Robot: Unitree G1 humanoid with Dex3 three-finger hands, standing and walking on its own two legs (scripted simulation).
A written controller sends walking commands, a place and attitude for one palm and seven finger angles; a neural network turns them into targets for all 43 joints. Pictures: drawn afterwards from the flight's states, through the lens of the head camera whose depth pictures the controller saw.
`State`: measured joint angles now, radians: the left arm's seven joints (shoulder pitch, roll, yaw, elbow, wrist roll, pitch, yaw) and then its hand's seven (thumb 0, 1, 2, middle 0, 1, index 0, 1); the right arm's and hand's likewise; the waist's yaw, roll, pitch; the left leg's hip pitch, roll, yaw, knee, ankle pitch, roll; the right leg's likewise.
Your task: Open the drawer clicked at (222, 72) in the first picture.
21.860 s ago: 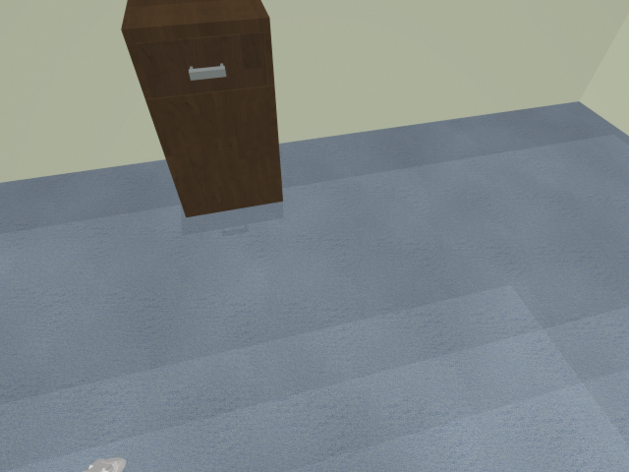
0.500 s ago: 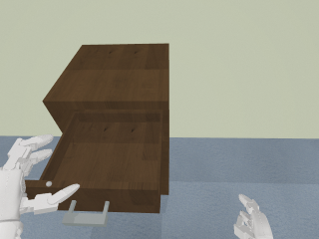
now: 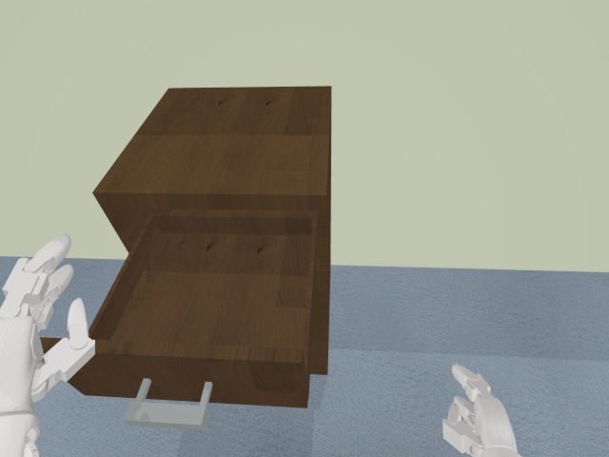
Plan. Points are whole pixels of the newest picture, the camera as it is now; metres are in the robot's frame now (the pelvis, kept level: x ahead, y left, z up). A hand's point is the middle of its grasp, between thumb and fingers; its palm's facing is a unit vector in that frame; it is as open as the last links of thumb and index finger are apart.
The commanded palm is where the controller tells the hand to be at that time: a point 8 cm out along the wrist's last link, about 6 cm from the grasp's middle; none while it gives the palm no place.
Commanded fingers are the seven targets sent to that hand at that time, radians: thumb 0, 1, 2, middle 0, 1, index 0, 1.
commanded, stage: draw the hand back to the body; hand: left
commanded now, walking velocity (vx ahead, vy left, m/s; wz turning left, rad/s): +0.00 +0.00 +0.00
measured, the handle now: (172, 400) +0.21 +0.24 -0.10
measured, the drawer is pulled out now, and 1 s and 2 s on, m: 0.30 0.30 0.30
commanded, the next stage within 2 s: step back with the hand held close in 0.02 s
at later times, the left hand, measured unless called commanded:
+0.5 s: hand (61, 370) +0.15 +0.25 +0.14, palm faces +0.24 -0.81 -0.54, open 7.4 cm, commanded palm +0.09 +0.30 +0.18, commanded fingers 0.00 0.90 0.90 -0.20 -0.30 -0.20 -0.30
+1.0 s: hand (3, 439) +0.09 +0.26 +0.16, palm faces +0.36 -0.81 -0.46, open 7.4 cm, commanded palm +0.02 +0.31 +0.18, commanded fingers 0.00 0.90 0.90 -0.20 -0.30 -0.20 -0.30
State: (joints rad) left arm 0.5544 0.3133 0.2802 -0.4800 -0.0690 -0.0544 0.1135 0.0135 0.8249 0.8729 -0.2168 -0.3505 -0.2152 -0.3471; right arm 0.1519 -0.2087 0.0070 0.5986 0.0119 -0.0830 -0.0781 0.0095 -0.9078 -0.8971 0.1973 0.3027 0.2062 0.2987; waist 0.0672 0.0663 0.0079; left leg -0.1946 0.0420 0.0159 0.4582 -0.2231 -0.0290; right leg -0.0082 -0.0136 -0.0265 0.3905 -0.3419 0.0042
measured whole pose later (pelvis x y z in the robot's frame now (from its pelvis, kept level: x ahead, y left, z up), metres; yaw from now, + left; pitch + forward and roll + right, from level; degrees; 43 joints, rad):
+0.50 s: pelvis -0.04 +0.02 +0.00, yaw +0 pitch +2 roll -1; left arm 0.67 0.42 0.37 -0.62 -0.06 -0.14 0.09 0.02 0.89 0.90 -0.22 -0.31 -0.21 -0.30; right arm 0.13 -0.22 -0.03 0.52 0.03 0.04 -0.07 0.01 -0.91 -0.90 0.20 0.30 0.21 0.30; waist 0.01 0.04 0.08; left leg -0.37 0.04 0.01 0.52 -0.18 0.00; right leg -0.19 -0.01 -0.03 0.46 -0.30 0.03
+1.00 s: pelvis -0.10 +0.02 -0.02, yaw +1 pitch +1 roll -3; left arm 0.64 0.38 0.39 -0.70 -0.06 -0.21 0.16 0.02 0.89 0.90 -0.21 -0.31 -0.21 -0.30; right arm 0.15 -0.20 -0.01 0.58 0.02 -0.06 -0.05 0.01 -0.91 -0.90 0.20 0.30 0.21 0.30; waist 0.01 0.03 0.09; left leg -0.52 0.03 -0.03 0.70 -0.30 -0.01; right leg -0.34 -0.01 -0.05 0.63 -0.30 0.02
